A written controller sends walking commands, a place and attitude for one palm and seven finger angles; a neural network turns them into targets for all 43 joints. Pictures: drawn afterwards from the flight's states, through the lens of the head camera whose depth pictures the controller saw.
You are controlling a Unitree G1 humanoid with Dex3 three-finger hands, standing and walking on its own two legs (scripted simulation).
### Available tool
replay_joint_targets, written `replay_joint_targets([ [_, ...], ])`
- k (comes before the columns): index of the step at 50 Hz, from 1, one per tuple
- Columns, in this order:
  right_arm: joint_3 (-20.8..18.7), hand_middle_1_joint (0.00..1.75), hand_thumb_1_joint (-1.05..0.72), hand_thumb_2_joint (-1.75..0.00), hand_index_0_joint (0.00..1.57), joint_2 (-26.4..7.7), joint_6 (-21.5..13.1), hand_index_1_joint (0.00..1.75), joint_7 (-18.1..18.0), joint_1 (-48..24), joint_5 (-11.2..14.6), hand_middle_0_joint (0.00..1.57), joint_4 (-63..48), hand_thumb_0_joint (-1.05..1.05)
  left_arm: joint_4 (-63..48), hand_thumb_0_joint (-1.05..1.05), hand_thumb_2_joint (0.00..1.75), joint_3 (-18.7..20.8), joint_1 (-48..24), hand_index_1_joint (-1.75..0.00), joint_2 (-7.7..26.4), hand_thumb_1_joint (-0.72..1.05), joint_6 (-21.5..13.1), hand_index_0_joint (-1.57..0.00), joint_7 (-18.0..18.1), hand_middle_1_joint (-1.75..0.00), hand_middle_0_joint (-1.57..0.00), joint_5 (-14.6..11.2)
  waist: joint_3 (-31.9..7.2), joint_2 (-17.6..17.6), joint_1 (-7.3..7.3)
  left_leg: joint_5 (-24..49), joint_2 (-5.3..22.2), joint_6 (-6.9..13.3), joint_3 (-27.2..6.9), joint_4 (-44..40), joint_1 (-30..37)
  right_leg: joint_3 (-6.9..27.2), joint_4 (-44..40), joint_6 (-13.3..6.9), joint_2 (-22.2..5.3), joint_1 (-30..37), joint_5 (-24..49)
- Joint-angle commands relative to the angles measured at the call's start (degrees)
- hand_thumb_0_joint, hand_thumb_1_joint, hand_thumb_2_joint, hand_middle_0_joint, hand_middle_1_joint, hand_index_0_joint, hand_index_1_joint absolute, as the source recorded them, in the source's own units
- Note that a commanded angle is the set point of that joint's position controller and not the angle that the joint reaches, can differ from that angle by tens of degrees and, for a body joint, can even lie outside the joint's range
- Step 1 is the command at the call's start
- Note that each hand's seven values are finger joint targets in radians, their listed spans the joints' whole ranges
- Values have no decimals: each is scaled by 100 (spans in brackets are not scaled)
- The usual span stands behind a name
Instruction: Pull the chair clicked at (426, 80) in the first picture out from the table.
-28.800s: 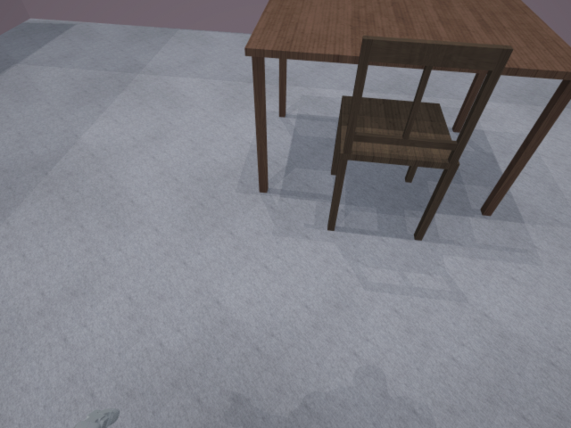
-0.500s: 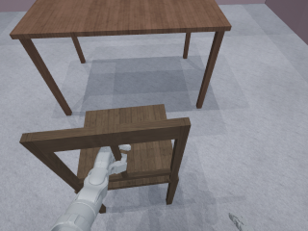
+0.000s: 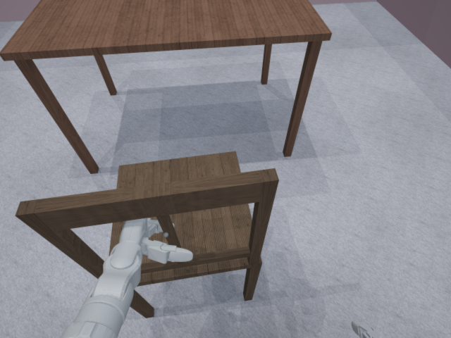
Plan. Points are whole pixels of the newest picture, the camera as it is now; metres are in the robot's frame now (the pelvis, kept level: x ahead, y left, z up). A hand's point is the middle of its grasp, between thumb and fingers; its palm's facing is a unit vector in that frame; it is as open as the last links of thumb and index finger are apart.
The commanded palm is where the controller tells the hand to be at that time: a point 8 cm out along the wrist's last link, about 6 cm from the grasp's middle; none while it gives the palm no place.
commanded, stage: open the thumb and straighten the fingers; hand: left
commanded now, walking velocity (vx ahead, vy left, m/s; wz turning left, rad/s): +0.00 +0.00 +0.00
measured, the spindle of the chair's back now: (172, 239) +0.34 +0.11 -0.09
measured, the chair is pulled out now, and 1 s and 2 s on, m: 0.55 0.55 0.55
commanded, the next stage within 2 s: draw the fingers out of the gap in 0.32 s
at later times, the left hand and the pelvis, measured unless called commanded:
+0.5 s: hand (165, 236) +0.32 +0.12 -0.04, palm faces -0.07 -0.99 -0.14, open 17.4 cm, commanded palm +0.29 +0.18 -0.02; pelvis +0.00 +0.00 -0.01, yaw +0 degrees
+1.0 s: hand (158, 280) +0.24 +0.12 -0.04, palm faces -0.06 -0.99 -0.16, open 17.5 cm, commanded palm +0.21 +0.17 -0.02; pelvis +0.00 -0.01 -0.02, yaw +2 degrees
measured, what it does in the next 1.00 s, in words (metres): stands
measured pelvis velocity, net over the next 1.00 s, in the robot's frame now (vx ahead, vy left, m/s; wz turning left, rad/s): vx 0.00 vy -0.01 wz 0.04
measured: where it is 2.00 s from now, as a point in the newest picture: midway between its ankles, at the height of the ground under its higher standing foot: outside the picture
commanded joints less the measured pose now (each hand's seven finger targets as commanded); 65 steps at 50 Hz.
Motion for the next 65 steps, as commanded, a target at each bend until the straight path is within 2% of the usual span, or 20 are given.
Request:
replay_joint_targets([
  [1,-260,30,-90,-90,20,-710,-329,30,-102,-115,-17,20,-746,0,-1365,0,20,4,-1358,-58,318,-55,-236,-20,-136,-58,-20,-86,-1538,-515,-21,1591,-115,257,-2,-270,637,-277,-260,-120,127,599,2007],
  [2,-277,30,-90,-90,20,-731,-335,30,-106,-105,-20,20,-748,0,-1369,0,20,102,-1246,-51,443,-55,-233,-18,-143,-51,-18,-64,-1529,-533,19,1589,-105,250,-24,-243,603,-270,-220,-125,129,563,1938],
  [4,-252,30,-90,-90,20,-682,-361,30,-100,-119,-27,20,-776,0,-1529,0,20,-78,-1299,-36,253,-55,-210,-13,-134,-36,-13,-25,-1484,-403,-11,1595,-111,248,-34,-202,624,-291,-172,-126,132,425,1873],
  [5,-262,30,-90,-90,20,-817,-302,30,-159,-44,-45,20,-651,0,-1251,0,20,741,-1603,-29,1272,-55,-189,-10,-67,-29,-10,43,-1306,-475,39,1482,-111,259,-79,-165,442,-245,-167,-131,123,398,1758],
  [10,-215,30,-90,-90,20,-663,-348,30,-182,-86,-51,20,-769,0,-1607,0,20,346,-1524,0,762,-55,-199,0,-113,0,0,59,-1641,-15,49,1740,-124,251,-46,-114,690,-234,-82,-150,121,445,1882],
  [13,-209,30,-90,-90,20,-662,-370,30,-149,-106,-24,20,-798,0,-1519,0,20,47,-1297,0,384,-55,-85,0,-197,0,0,-34,-1641,-170,3,1824,-94,224,-103,-52,693,-294,-26,-141,136,328,1886],
  [17,-218,30,-90,-90,20,-704,-341,30,-121,-122,-4,20,-835,0,-1329,0,20,-120,-1353,0,232,-55,144,0,-227,0,0,-27,-1400,-371,-42,1561,-113,228,-128,-6,489,-341,-16,-128,142,131,1695],
  [20,-224,30,-90,-90,20,-731,-318,30,-144,-129,-34,20,-882,0,-1664,0,20,173,-1495,0,638,-55,144,0,-106,0,0,30,-1616,-271,30,1561,-133,235,-137,-8,513,-309,13,-152,123,277,1695],
  [21,-224,30,-90,-90,20,-799,-254,30,-190,-53,-53,20,-829,0,-1510,0,20,842,-1629,0,1415,-55,134,0,-36,0,0,78,-1573,-461,72,1520,-137,249,-149,4,392,-264,30,-143,125,329,1722],
  [24,-198,30,-90,-90,20,-638,-257,30,-179,-183,-60,20,-1030,0,-1944,0,20,552,-900,0,923,-55,44,0,-30,0,0,96,-1793,-148,206,1751,-152,239,-40,6,500,-238,89,-151,94,491,1940],
  [25,-201,30,-90,-90,20,-654,-246,30,-171,-197,-56,20,-1044,0,-1992,0,20,585,-688,0,994,-55,50,0,-34,0,0,104,-1786,-62,236,1801,-139,233,-41,4,496,-238,78,-170,85,555,1956],
  [27,-200,30,-90,-90,20,-624,-254,30,-136,-252,-30,20,-1108,0,-2230,0,20,273,-399,0,656,-55,69,0,-94,0,0,63,-1729,-13,182,1852,-119,223,-19,35,548,-257,87,-159,92,450,1990],
  [31,-192,30,-90,-90,20,-658,-308,30,-119,-391,13,20,-1276,0,-2596,0,20,-73,437,0,357,-55,252,0,-233,0,0,-52,-1483,-305,134,1698,-106,234,-35,62,390,-322,48,-134,90,379,1929],
  [35,-195,30,-90,-90,20,-692,-389,30,-192,-474,3,20,-1349,0,-3200,0,20,-60,534,0,535,-55,318,0,-194,0,0,-50,-1305,-417,70,1371,-133,256,-82,106,269,-334,40,-107,80,247,1646],
  [40,-172,30,-90,-90,20,-641,-530,30,-286,-469,-29,20,-1362,0,-3985,0,20,92,983,0,818,-55,183,0,-26,0,0,44,-1463,-262,97,1466,-150,275,-132,205,386,-304,129,-117,69,228,1623],
  [46,-109,30,-90,-90,20,-606,-589,30,-258,-563,-17,20,-1491,0,-4070,0,20,-278,1882,0,500,-55,387,0,-122,0,0,61,-1260,-169,125,1335,-193,261,-163,326,261,-345,219,-110,39,58,1512],
  [50,-101,30,-90,-90,20,-627,-562,30,-266,-625,-14,20,-1637,0,-4252,0,20,-194,2373,0,633,-55,585,0,-191,0,0,49,-1133,-372,158,1152,-218,266,-170,403,23,-336,233,-100,28,48,1412],
  [56,-99,30,-90,-90,20,-512,-658,30,-284,-616,-25,20,-1862,0,-5346,0,20,-370,3046,0,544,-55,490,0,-118,0,0,78,-1317,-244,162,1299,-249,279,-192,565,36,-342,379,-102,1,23,1535],
  [57,-122,30,-90,-90,20,-499,-654,30,-295,-618,-26,20,-1841,0,-5320,0,20,-192,3267,0,665,-55,483,0,-83,0,0,79,-1241,-327,188,1238,-239,267,-210,582,-40,-359,403,-102,17,-22,1446],
  [65,-108,30,-90,-90,20,-478,-701,30,-347,-644,-39,20,-1910,0,-5802,0,20,-503,3769,0,571,-55,483,0,-105,0,0,205,-963,-182,108,806,-277,291,-300,726,-306,-359,463,-112,21,-403,844],
])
